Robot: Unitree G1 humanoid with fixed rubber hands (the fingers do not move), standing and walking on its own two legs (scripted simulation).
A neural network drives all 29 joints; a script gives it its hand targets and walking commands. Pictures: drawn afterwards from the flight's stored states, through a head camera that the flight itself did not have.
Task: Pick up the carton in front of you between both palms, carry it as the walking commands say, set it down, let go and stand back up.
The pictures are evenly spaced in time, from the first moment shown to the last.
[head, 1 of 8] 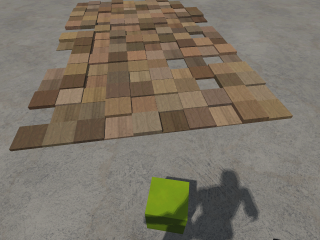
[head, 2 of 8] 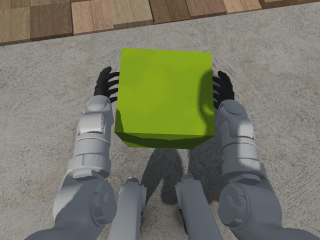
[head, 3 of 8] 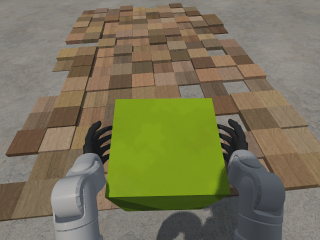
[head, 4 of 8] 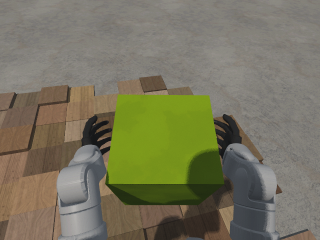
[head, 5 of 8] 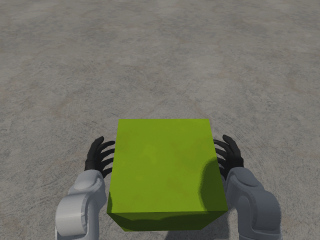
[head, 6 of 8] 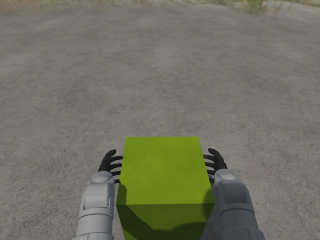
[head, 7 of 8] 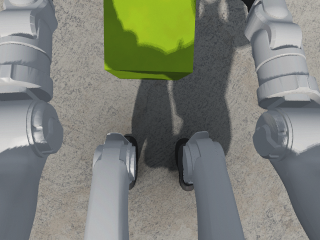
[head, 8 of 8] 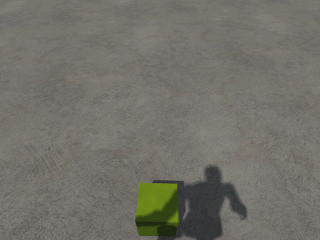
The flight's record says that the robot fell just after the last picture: no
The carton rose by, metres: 0.75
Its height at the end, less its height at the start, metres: +0.00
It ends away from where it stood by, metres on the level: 6.82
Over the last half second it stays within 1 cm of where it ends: yes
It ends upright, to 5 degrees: yes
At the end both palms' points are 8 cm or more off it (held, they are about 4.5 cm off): yes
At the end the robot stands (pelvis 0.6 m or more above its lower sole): yes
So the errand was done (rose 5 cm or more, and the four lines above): yes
